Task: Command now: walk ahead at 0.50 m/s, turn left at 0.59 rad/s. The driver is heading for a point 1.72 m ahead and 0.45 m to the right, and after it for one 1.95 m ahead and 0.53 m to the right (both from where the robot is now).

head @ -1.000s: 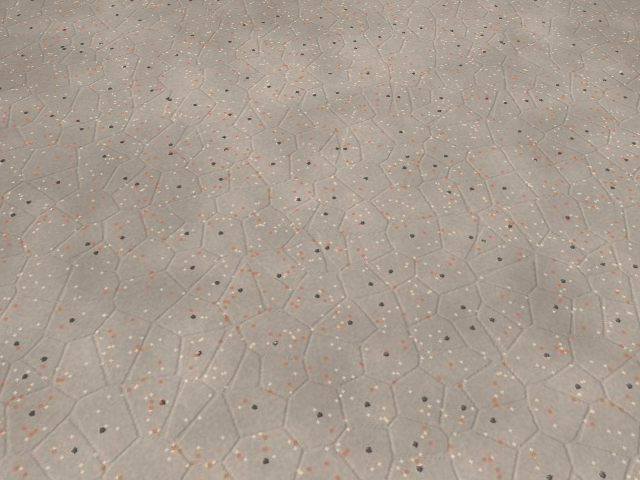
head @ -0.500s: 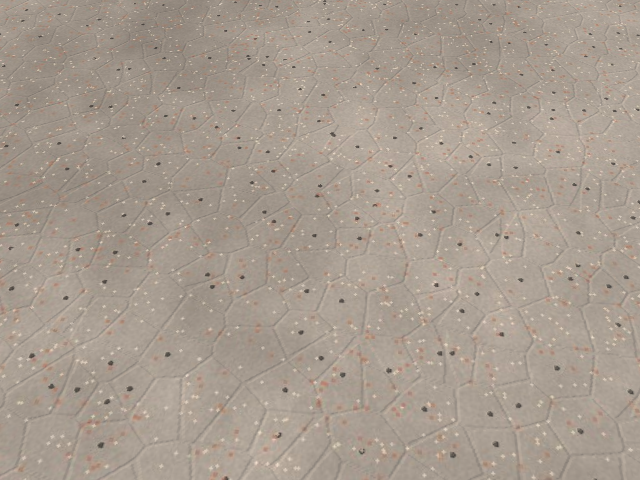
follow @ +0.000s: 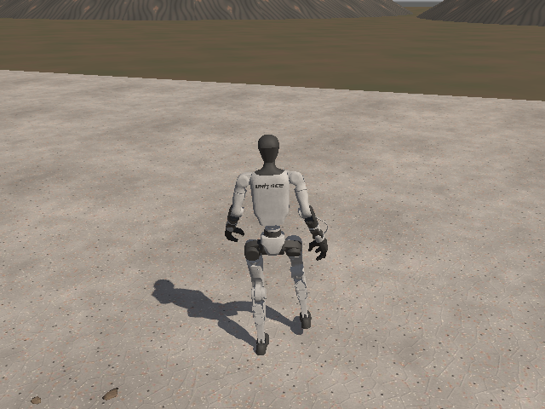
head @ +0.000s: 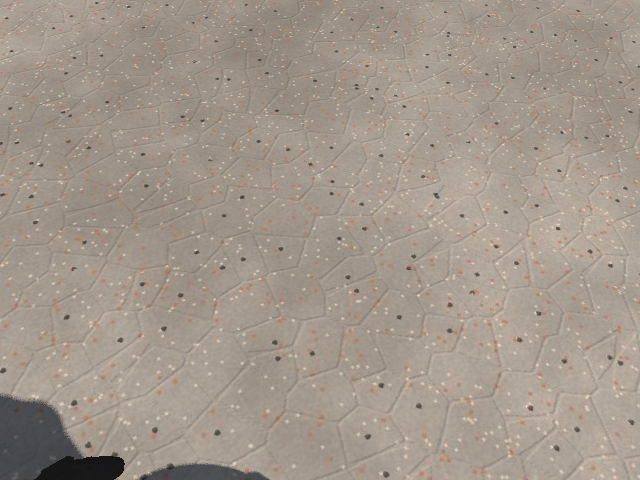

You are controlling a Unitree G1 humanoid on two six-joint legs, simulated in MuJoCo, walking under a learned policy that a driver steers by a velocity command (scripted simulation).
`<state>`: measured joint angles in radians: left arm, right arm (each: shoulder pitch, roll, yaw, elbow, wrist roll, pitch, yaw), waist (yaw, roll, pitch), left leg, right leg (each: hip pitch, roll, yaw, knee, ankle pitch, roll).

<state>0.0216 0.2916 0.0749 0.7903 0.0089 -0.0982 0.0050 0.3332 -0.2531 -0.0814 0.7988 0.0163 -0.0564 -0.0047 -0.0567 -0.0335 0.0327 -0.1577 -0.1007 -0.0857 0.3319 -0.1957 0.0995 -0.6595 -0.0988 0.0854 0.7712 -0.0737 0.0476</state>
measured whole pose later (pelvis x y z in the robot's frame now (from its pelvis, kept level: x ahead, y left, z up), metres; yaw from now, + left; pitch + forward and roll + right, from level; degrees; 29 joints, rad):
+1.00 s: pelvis +0.53 -0.01 -0.01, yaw -13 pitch +2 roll +2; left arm 0.12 0.31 0.07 0.67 -0.02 -0.03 -0.04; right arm 0.35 -0.29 -0.08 0.83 0.00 -0.08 -0.01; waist -0.09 -0.05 0.02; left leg 0.01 0.00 0.18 0.25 -0.29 -0.01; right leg -0.69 -0.10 0.03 0.76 -0.03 0.00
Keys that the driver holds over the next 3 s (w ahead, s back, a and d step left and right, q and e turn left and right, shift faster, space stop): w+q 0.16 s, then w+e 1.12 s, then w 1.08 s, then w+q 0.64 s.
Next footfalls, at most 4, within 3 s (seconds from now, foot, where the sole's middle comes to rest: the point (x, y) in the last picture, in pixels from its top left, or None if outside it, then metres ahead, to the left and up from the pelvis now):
0.20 right None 0.31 -0.14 -0.78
0.64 left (240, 468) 0.50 0.12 -0.79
1.12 right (382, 361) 0.73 -0.19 -0.78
1.64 left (340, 242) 1.08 -0.12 -0.79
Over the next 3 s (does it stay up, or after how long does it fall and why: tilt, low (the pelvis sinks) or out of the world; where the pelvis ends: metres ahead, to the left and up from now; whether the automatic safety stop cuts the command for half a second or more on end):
stays up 1.57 -0.46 0.00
